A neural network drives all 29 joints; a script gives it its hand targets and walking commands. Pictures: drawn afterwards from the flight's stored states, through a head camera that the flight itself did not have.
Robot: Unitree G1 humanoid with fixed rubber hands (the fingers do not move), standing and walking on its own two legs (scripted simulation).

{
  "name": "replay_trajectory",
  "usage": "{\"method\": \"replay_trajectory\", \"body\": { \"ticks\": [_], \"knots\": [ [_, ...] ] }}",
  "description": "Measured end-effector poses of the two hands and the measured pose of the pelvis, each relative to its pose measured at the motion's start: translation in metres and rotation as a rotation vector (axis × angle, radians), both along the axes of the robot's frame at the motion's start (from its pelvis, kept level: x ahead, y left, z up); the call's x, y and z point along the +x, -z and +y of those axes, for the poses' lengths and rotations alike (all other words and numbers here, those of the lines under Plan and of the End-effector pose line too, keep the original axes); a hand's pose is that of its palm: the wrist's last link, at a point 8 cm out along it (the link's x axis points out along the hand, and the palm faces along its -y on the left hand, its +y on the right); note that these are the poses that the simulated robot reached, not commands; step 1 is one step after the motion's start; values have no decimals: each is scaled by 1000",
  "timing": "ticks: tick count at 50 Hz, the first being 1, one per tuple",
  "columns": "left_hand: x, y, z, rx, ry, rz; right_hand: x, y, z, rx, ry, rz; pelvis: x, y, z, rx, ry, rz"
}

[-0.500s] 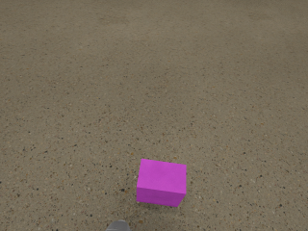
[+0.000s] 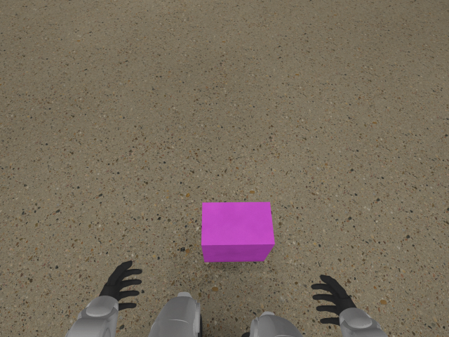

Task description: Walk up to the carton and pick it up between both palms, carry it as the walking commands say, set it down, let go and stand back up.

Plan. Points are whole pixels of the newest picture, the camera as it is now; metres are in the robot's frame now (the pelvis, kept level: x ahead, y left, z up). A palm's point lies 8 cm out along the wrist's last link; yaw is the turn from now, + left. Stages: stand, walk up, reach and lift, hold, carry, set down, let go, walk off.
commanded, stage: reach and lift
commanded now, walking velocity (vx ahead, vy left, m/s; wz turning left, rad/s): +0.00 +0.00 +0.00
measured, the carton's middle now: (235, 234) +0.47 +0.00 -0.60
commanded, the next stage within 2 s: none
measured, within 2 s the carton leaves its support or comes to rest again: neither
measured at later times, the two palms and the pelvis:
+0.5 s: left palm (120, 291) +0.19 +0.24 -0.14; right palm (343, 266) +0.27 -0.22 -0.14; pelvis -0.02 +0.01 -0.05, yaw -1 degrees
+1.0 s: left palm (145, 221) +0.34 +0.23 -0.17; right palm (328, 216) +0.40 -0.21 -0.16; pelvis -0.05 +0.01 -0.06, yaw -1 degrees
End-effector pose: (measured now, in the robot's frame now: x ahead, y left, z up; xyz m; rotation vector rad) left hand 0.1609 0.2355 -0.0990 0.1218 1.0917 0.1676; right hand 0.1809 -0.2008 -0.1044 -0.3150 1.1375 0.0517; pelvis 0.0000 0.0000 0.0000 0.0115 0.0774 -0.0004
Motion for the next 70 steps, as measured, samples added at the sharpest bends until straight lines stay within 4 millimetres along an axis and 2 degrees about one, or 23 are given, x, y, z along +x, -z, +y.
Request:
{"method": "replay_trajectory", "body": {
  "ticks": [4, 8, 13, 19, 28, 31, 37, 44, 54, 58, 62, 67, 70],
  "knots": [
    [-1, 11, 4, 4, -26, 46, -4, 15, -14, -1, 16, 22, 4, 7, 11, 1, 20, 63],
    [-11, 25, 9, 14, -40, 84, 4, 25, -25, -2, 3, -11, 4, 17, 18, 10, 28, 89],
    [-6, 33, 11, 23, -75, 31, 30, 30, -25, 22, -11, -85, 2, 28, 20, 14, 32, 110],
    [10, 34, 3, -4, -80, -55, 65, 26, -19, 52, -11, -160, -6, 36, 17, 4, 23, 119],
    [33, 51, -1, -4, -94, -77, 106, 37, -22, 84, 14, -188, -32, 51, 10, -2, 13, 150],
    [50, 55, -3, 0, -90, -101, 120, 42, -26, 94, 32, -209, -42, 56, 8, -3, 11, 170],
    [97, 62, -4, 10, -71, -144, 146, 50, -25, 98, 38, -223, -57, 63, 5, 6, 15, 224],
    [154, 54, -3, -1, -70, -236, 185, 42, -15, 98, 40, -287, -56, 65, 4, 2, 17, 317],
    [200, 80, -8, -9, -76, -274, 237, 68, -5, 139, 79, -338, -44, 64, 10, 2, 24, 466],
    [224, 89, -12, -11, -53, -332, 260, 75, -6, 132, 68, -405, -45, 63, 12, 5, 25, 439],
    [249, 109, -15, -11, -17, -362, 279, 89, -13, 116, 80, -446, -53, 61, 14, 6, 34, 355],
    [273, 120, -26, -36, -16, -376, 289, 107, -10, 147, 94, -439, -53, 68, 15, 11, 45, 392],
    [284, 112, -31, -49, -26, -413, 290, 108, -6, 156, 87, -447, -52, 70, 15, 19, 57, 397]
  ]
}}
